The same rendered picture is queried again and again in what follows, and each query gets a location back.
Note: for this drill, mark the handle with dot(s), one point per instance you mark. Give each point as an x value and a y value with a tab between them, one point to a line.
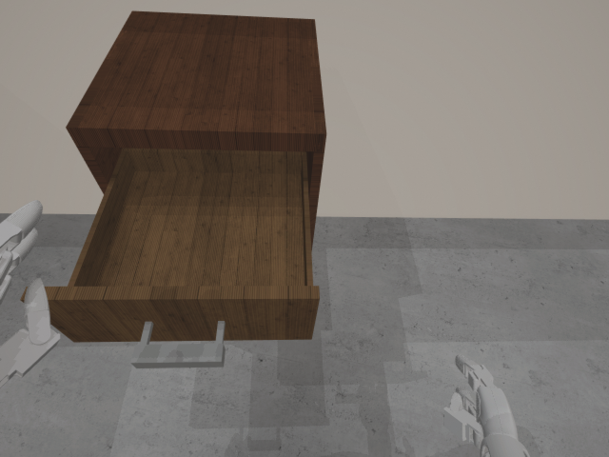
179	355

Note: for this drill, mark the drawer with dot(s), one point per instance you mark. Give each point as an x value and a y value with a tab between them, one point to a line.
184	238

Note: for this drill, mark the robot right hand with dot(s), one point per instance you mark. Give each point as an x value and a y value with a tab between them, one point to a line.
487	413

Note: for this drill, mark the robot left hand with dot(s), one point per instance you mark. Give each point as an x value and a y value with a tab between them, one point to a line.
24	349

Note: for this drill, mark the right robot forearm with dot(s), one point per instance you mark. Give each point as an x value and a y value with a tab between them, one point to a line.
499	445

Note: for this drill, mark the cabinet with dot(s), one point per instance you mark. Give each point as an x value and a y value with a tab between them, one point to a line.
206	81

